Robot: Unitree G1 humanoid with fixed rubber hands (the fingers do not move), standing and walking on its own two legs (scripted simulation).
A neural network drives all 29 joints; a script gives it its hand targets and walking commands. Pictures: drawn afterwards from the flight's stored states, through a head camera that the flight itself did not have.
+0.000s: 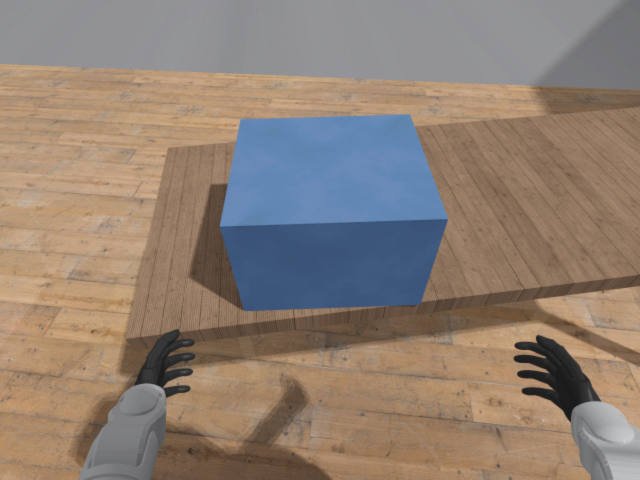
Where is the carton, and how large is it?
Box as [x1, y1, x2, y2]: [220, 114, 447, 310]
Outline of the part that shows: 409,114 240,119 220,222 220,228 244,310 402,305 420,303 446,224 447,217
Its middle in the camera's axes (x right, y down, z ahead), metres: +0.02 -0.04 +0.67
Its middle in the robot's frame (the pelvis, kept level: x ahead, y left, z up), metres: +0.52 +0.01 +0.01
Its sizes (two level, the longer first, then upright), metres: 0.300 0.263 0.207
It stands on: a table, 0.68 m high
